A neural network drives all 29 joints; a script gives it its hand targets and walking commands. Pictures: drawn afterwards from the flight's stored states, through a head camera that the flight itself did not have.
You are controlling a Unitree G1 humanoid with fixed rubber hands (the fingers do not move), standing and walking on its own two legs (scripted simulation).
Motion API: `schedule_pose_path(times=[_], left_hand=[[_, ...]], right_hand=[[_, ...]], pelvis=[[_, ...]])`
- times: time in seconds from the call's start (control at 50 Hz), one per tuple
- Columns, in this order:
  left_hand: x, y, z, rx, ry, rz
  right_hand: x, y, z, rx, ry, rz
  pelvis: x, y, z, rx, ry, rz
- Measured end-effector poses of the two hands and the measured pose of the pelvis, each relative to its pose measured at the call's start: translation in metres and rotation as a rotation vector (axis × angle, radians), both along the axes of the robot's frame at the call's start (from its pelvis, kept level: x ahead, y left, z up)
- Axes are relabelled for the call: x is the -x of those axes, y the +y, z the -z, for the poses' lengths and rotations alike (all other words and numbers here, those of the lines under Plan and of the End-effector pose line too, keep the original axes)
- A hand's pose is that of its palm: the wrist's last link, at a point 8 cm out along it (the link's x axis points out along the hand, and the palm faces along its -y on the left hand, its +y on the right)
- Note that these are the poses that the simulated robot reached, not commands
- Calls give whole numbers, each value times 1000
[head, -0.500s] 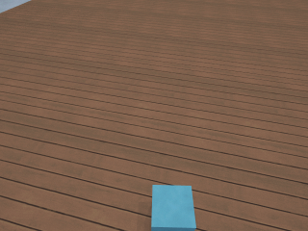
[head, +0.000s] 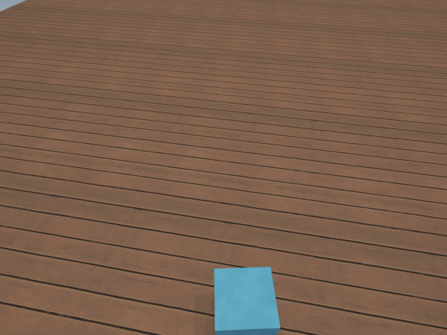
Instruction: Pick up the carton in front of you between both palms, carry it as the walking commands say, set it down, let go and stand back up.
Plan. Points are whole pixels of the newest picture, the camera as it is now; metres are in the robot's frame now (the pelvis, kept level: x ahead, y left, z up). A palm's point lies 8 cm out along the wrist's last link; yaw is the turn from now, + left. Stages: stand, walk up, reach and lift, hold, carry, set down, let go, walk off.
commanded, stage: stand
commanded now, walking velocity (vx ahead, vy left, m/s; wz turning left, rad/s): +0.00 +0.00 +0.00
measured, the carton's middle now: (242, 307) +0.36 -0.06 -0.63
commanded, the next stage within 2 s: none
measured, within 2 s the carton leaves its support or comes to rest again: neither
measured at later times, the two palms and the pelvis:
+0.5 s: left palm out of the picture -0.01 +0.24 -0.13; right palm out of the picture -0.07 -0.24 -0.13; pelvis -0.02 +0.00 +0.01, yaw -2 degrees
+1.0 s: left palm out of the picture -0.04 +0.23 -0.13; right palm out of the picture -0.11 -0.21 -0.13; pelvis -0.02 +0.01 +0.01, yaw -2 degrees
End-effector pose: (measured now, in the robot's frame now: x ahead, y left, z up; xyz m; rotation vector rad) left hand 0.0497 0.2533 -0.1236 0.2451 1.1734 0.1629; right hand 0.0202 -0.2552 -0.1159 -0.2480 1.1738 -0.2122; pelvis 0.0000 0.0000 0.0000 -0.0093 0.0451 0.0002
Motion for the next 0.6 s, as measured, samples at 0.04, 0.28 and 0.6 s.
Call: schedule_pose_path(times=[0.04, 0.28, 0.6], left_hand=[[4, -1, 1, 1, 16, 0], [31, -9, 5, 19, 104, -5], [64, -20, 8, 47, 206, -24]], right_hand=[[8, 1, 1, -3, 20, 6], [51, 8, 8, -29, 130, 38], [98, 26, 13, -73, 257, 72]], pelvis=[[1, 0, 0, -1, -4, 4], [10, 0, -4, -3, -28, 20], [17, 2, -8, -3, -48, 29]])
